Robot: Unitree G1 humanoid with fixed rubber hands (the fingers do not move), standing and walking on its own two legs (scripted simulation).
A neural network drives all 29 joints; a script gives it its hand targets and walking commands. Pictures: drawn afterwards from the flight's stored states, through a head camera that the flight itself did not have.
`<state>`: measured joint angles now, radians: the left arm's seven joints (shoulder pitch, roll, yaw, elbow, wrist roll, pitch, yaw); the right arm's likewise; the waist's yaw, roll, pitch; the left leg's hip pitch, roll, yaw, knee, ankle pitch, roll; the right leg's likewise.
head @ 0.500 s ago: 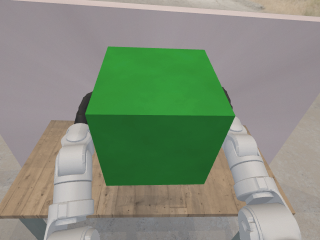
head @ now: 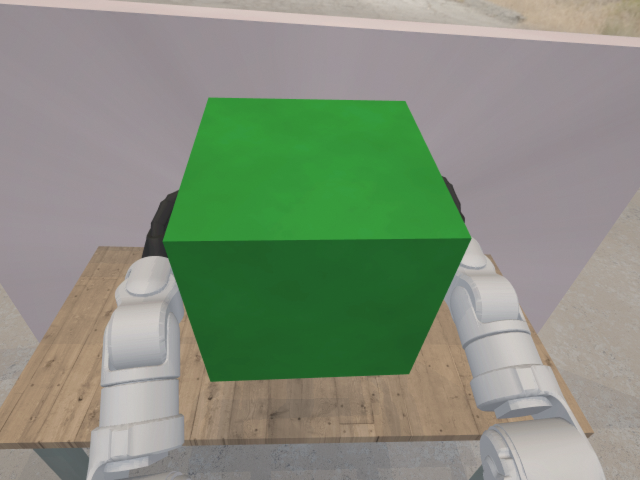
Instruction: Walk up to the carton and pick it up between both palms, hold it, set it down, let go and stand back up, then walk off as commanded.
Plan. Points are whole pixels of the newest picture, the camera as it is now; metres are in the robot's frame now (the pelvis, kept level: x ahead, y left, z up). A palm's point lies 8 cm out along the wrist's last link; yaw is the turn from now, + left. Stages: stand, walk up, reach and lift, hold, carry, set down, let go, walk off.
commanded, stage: hold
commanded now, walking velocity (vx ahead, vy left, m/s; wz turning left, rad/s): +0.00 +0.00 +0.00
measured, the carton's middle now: (310, 237) +0.37 +0.00 +0.17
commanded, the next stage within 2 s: none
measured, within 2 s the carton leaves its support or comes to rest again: neither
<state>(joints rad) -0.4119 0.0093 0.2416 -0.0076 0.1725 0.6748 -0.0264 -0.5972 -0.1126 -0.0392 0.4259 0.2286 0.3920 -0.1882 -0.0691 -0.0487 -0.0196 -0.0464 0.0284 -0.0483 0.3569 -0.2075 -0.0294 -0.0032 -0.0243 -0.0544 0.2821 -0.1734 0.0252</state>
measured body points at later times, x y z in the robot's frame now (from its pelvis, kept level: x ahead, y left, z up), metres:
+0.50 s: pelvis -0.02 +0.00 +0.00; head -0.07 +0.02 +0.45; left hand +0.34 +0.17 +0.17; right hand +0.36 -0.17 +0.19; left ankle +0.00 +0.13 -0.75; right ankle -0.01 -0.13 -0.75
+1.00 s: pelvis -0.01 +0.00 +0.00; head -0.06 +0.02 +0.45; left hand +0.35 +0.17 +0.17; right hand +0.37 -0.17 +0.18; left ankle +0.00 +0.13 -0.75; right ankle -0.01 -0.13 -0.75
